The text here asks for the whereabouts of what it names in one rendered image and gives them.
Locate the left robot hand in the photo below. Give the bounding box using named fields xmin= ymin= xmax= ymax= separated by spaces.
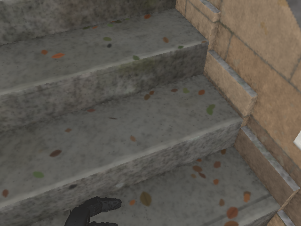
xmin=64 ymin=196 xmax=122 ymax=226

